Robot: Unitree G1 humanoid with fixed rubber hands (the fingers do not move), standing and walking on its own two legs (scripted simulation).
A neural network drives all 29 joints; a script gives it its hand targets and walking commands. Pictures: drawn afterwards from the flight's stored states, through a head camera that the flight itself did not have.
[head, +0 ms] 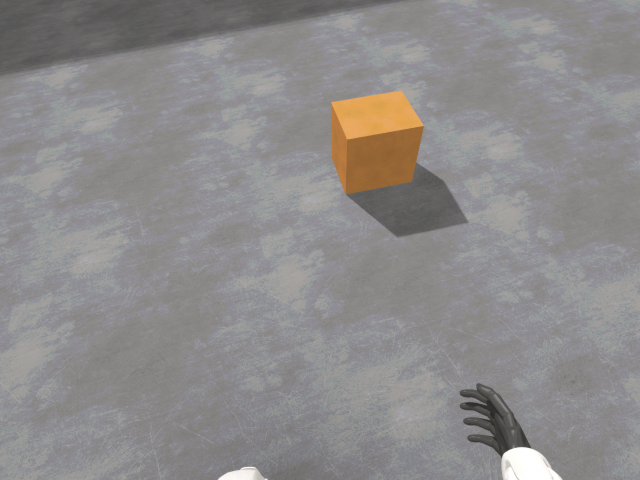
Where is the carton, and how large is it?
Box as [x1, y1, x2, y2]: [331, 91, 423, 193]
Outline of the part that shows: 401,91 331,102 332,159 345,193 411,181 423,125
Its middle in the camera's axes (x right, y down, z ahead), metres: +0.22 -0.42 +1.62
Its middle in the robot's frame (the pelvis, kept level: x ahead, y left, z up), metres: +1.40 -0.16 -0.59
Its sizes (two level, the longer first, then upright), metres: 0.298 0.242 0.289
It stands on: the floor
